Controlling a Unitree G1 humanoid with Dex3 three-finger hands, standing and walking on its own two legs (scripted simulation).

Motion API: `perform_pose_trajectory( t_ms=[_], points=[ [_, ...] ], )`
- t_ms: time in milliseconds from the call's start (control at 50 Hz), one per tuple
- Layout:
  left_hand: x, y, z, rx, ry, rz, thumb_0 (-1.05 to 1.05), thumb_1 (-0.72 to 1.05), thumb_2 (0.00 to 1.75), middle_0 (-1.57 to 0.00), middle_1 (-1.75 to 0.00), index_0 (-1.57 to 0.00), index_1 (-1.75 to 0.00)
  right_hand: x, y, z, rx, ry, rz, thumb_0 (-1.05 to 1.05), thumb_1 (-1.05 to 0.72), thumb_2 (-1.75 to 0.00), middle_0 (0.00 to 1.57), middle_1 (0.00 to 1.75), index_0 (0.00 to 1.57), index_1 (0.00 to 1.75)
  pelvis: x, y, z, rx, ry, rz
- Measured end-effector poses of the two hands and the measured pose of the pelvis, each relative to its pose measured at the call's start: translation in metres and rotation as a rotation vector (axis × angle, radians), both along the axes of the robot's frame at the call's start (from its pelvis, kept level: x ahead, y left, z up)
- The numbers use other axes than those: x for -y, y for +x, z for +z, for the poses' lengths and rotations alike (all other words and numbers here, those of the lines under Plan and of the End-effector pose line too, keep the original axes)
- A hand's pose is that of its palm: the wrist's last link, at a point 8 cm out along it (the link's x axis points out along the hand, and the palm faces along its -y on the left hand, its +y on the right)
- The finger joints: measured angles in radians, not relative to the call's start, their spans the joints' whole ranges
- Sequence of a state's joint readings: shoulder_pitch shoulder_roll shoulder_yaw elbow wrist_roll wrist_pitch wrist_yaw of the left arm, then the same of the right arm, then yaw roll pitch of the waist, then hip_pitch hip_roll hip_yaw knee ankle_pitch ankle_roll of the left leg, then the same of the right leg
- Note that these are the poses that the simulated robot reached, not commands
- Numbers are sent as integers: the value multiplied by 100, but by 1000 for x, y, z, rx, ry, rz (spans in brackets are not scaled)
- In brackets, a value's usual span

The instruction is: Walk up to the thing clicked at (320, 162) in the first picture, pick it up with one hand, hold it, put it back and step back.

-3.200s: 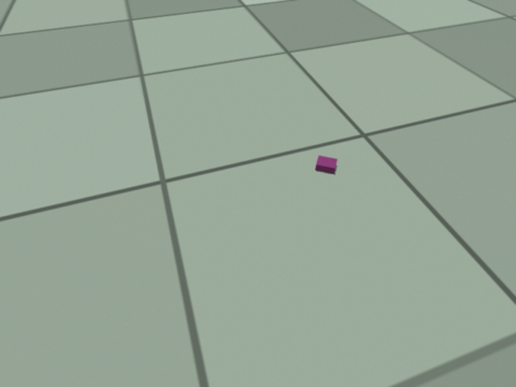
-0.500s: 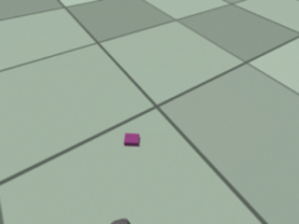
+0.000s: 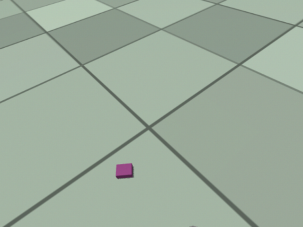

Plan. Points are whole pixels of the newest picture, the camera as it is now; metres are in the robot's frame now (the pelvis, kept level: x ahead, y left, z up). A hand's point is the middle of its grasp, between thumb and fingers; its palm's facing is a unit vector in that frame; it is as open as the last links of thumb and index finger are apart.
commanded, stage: walk up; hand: left
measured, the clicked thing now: (124, 170) +0.62 +0.25 -0.73
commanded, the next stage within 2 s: none
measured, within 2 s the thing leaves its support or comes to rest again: neither
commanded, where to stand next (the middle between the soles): +0.21 +0.02 m, yaw +3 degrees
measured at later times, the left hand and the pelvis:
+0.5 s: hand out of the picture +0.15 +0.27 -0.14, palm faces +0.05 -0.93 -0.37, open 7.4 cm; pelvis +0.12 +0.00 +0.00, yaw +4 degrees
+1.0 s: hand (65, 218) +0.19 +0.28 -0.12, palm faces +0.04 -0.90 -0.44, open 7.4 cm; pelvis +0.16 +0.00 +0.01, yaw +4 degrees
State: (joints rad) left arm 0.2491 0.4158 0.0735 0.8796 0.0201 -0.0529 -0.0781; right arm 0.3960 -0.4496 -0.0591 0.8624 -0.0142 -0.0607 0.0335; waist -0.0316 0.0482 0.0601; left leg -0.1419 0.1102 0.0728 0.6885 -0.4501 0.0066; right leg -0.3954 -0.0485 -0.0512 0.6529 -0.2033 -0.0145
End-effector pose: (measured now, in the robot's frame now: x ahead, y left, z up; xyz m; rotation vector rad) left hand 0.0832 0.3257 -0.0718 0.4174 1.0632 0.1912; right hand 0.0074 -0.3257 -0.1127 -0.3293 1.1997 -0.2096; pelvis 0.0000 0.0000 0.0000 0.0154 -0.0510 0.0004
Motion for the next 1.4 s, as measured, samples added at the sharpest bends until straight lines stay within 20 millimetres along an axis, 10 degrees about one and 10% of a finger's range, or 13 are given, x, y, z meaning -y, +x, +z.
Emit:
perform_pose_trajectory(
  t_ms=[240, 560, 1040, 1200, 1400],
  points=[
    [39, 19, 19, -37, -6, 86, 1, 90, 90, -21, -30, -20, -30, 11, 121, 13, 34, 53, 73, 1, -90, -90, 21, 30, 20, 30, 26, 67, 24, -4, -3, 14],
    [14, 71, -39, -104, -79, 140, 1, 91, 90, -21, -30, -20, -30, -33, 236, 25, 87, -17, 156, 1, -90, -90, 21, 30, 20, 30, -5, 130, 5, 0, -30, 72],
    [0, 105, -14, -93, 13, 133, 1, 90, 90, -21, -30, -20, -30, -33, 243, -6, -22, 36, 102, 1, -90, -90, 21, 30, 20, 30, -8, 157, 6, -25, -16, 75],
    [-8, 133, -29, -85, -57, 126, 1, 91, 90, -21, -30, -20, -30, -49, 227, 10, -53, 7, 60, 1, -90, -90, 21, 30, 20, 30, -22, 166, 11, -13, -19, 61],
    [-3, 157, -29, -80, -89, 123, 1, 91, 90, -21, -30, -20, -30, -53, 259, 22, 11, -2, 58, 1, -90, -90, 21, 30, 20, 30, -24, 178, 18, -7, -21, 56]
  ],
)
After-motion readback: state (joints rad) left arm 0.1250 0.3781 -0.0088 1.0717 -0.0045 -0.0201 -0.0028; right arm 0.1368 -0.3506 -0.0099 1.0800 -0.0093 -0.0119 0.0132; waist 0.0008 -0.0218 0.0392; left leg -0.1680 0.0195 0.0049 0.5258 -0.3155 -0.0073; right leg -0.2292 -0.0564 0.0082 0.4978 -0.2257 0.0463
